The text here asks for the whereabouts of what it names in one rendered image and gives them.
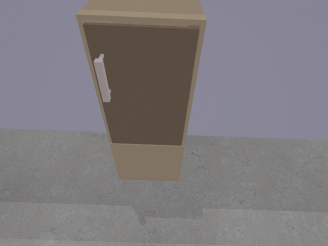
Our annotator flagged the cupboard door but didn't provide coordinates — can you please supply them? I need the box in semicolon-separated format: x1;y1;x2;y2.
83;22;199;146

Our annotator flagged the handle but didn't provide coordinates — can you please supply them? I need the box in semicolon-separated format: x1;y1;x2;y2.
94;54;111;102

